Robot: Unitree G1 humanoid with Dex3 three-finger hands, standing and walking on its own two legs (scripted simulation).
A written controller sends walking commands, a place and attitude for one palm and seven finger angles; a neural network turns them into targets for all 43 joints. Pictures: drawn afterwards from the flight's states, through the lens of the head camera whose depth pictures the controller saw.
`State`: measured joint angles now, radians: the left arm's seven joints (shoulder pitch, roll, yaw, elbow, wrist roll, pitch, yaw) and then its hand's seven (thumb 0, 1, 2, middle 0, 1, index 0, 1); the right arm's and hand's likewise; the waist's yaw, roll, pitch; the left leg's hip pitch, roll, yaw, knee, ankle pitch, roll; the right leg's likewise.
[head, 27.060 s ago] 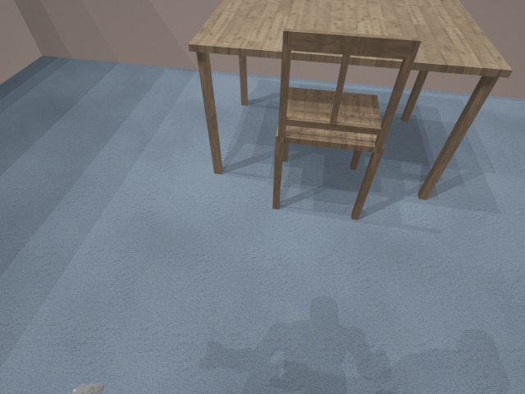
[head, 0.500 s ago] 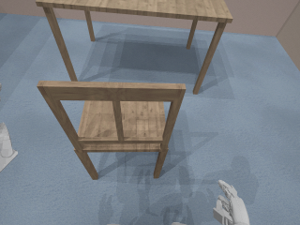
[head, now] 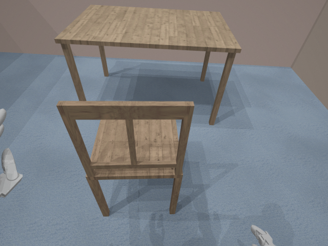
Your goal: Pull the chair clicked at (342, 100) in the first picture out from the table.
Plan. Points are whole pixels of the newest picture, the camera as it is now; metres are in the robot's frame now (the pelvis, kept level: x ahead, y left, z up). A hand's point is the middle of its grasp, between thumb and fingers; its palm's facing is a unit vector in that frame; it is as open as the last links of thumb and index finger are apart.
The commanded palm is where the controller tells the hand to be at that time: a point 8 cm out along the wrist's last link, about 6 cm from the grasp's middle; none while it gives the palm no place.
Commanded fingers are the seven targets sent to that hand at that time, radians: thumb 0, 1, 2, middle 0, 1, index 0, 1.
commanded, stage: stop stepping back and stand still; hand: left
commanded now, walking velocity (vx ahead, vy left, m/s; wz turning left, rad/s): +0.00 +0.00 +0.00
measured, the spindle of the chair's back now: (131, 142) +0.50 +0.14 -0.10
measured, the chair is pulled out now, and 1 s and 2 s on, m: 0.61 0.61 0.61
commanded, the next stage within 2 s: let the arm hang, fingers relaxed in 0.64 s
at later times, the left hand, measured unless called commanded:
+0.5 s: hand (33, 159) +0.24 +0.27 +0.16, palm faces +0.38 -0.80 -0.46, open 7.4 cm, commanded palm +0.18 +0.31 +0.18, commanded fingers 0.00 0.90 0.90 -0.20 -0.30 -0.20 -0.30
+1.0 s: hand out of the picture +0.11 +0.17 -0.16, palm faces -0.01 -0.99 -0.17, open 7.4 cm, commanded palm none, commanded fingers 0.00 0.90 0.90 -0.20 -0.30 -0.20 -0.30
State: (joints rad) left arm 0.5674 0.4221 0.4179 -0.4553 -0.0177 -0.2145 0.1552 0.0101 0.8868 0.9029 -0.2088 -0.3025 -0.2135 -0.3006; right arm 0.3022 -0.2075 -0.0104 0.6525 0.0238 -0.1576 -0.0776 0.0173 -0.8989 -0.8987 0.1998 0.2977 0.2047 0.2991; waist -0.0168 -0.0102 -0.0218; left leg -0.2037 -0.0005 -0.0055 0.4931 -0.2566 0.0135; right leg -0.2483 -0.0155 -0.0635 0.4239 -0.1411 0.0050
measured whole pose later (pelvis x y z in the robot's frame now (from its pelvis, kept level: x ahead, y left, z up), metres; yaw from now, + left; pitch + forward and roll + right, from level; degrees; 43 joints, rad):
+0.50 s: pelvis +0.03 +0.01 +0.01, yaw +0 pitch -1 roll -1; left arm 0.58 0.41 0.40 -0.47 -0.05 -0.19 0.15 0.01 0.89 0.90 -0.21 -0.30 -0.21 -0.30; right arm 0.21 -0.20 -0.01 0.61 0.02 -0.12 -0.07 0.02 -0.90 -0.90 0.20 0.30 0.21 0.30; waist -0.01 -0.01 0.03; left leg -0.13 0.00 0.00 0.41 -0.26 0.02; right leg -0.18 -0.01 -0.05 0.35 -0.15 0.01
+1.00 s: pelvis +0.02 +0.01 +0.00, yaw +0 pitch -1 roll +0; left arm 0.27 0.16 -0.01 0.79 0.03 0.08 0.01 0.01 0.91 0.90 -0.19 -0.30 -0.20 -0.30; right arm 0.22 -0.18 0.02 0.88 -0.02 -0.01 0.00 0.01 -0.90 -0.90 0.20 0.30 0.21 0.30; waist -0.01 -0.02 0.03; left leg -0.19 -0.03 0.00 0.50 -0.29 0.03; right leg -0.27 -0.04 -0.05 0.49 -0.21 0.01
